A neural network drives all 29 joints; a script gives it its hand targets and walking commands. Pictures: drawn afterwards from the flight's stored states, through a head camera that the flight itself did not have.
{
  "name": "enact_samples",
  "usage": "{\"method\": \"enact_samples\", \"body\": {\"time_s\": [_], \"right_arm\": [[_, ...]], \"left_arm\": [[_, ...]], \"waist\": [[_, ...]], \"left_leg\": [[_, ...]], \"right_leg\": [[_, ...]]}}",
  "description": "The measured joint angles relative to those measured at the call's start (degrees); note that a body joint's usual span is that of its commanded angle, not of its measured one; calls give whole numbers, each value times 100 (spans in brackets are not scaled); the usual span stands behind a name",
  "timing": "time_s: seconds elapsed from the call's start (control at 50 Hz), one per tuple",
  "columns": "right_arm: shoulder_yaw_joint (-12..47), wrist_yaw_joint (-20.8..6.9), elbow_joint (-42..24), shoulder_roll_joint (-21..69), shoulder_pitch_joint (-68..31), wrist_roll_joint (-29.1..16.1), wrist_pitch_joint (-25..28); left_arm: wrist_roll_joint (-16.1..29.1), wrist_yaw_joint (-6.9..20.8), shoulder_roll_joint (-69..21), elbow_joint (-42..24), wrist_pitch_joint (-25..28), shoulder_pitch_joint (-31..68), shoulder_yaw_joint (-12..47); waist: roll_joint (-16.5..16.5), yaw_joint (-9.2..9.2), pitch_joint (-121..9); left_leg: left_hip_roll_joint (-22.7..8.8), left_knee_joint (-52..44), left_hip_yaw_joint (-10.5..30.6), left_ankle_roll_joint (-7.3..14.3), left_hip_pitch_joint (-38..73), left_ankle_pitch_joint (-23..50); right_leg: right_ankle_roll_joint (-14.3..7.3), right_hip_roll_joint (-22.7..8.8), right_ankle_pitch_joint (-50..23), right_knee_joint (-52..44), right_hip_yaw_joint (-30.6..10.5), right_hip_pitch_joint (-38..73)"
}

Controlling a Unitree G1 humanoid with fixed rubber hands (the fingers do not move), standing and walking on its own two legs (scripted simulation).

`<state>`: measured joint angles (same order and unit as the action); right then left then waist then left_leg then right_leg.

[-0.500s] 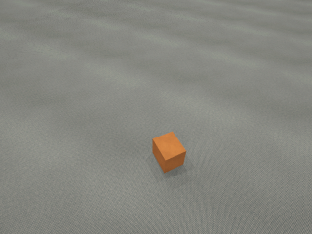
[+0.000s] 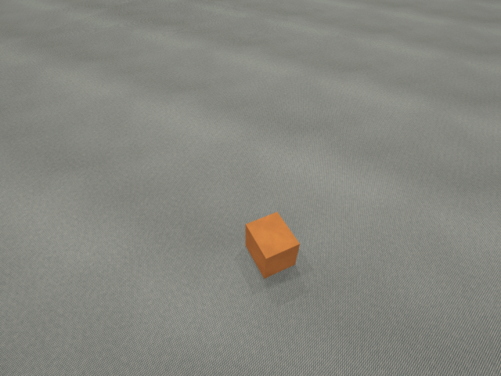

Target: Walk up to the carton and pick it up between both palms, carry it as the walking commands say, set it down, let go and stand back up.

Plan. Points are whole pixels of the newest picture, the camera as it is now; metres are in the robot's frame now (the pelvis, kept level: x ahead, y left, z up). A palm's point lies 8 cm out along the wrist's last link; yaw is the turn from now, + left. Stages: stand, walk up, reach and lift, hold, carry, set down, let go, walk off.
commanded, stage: stand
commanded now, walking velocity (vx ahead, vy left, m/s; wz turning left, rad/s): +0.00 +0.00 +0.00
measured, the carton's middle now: (270, 244) +0.81 -0.07 -0.69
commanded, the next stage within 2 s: walk up in 0.94 s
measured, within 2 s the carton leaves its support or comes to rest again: neither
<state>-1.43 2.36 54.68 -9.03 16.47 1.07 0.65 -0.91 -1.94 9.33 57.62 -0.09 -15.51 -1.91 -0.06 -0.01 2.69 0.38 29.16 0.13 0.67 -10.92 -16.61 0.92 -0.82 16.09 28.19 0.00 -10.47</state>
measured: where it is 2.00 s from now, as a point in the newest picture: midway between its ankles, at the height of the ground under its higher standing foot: outside the picture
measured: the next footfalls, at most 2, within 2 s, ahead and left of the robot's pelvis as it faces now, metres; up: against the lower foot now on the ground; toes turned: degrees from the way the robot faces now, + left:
right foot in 1.44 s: +0.11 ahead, -0.18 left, +0.00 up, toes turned -7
left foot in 1.84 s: +0.26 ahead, +0.05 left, +0.00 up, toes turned -2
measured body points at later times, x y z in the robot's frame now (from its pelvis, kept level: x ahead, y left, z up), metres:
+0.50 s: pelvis -0.01 +0.00 +0.00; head +0.00 +0.00 +0.45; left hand -0.02 +0.21 -0.16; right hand -0.01 -0.21 -0.16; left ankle -0.01 +0.11 -0.74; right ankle -0.01 -0.13 -0.74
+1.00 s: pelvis -0.02 +0.00 +0.00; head -0.01 +0.01 +0.45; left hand -0.05 +0.21 -0.16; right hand -0.04 -0.20 -0.16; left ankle -0.01 +0.11 -0.74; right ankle -0.01 -0.13 -0.74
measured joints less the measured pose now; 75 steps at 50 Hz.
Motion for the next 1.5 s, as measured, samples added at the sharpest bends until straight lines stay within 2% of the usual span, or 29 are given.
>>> {"method": "enact_samples", "body": {"time_s": [0.54, 1.16, 1.18, 1.22, 1.26, 1.32, 1.38, 1.42, 1.44, 1.48, 1.5], "right_arm": [[85, 9, 905, 234, 23, -25, -22], [123, -14, 1158, 310, 60, -30, -39], [121, -24, 1129, 298, 78, 8, -17], [75, -30, 1036, 238, 168, 82, 54], [9, 2, 966, 114, 269, 138, 99], [-58, 22, 940, -118, 450, 179, 151], [-83, -6, 958, -301, 625, 203, 165], [-90, -48, 948, -394, 720, 190, 124], [-85, -77, 912, -424, 774, 185, 86], [-41, -140, 779, -498, 765, 176, -21], [-14, -171, 676, -541, 710, 186, -66]], "left_arm": [[18, -60, -235, 762, 7, -143, 145], [12, -71, -315, 921, 28, -300, 216], [-23, -41, -308, 879, 33, -336, 201], [-103, 44, -233, 754, 35, -488, 153], [-203, 112, -119, 622, 13, -616, 110], [-295, 187, 68, 393, 41, -633, 24], [-290, 276, 258, 169, 117, -547, -57], [-260, 297, 356, 31, 193, -546, -105], [-248, 284, 416, -30, 244, -598, -125], [-235, 203, 433, -41, 293, -682, -137], [-218, 148, 383, -34, 263, -717, -112]], "waist": [[-21, -25, 66], [-10, -41, 14], [-12, -31, 8], [-64, -14, -66], [-83, -38, -132], [-30, -131, -140], [8, -171, -109], [21, -138, -97], [-12, -100, -116], [16, 5, -106], [91, 16, -66]], "left_leg": [[30, -254, -23, 17, 165, 196], [54, -295, -29, 29, 22, 333], [40, -250, -55, 42, 13, 259], [31, -166, -143, 91, 19, 28], [-18, -210, -244, 124, 76, 29], [-155, -310, -286, 106, 172, 113], [-308, -349, -304, -25, 285, 36], [-440, -43, -336, -47, 262, -263], [-486, 337, -335, -1, 150, -638], [-508, 1634, -178, 85, -359, -1426], [-467, 2321, -46, 80, -665, -1488]], "right_leg": [[29, -32, -178, -209, -37, 138], [52, -54, -302, -220, -72, -22], [9, -36, -119, -105, -96, -69], [-98, 0, 736, 445, -173, -300], [-85, 4, 1144, 1373, -62, -707], [-60, -56, 1138, 2166, 107, -1214], [-56, -167, 828, 1763, 138, -1342], [-97, -174, 442, 1118, 157, -1136], [-131, -149, 436, 794, 131, -966], [-192, -42, -183, 900, 188, -1020], [-226, 13, -151, 1018, 275, -999]]}}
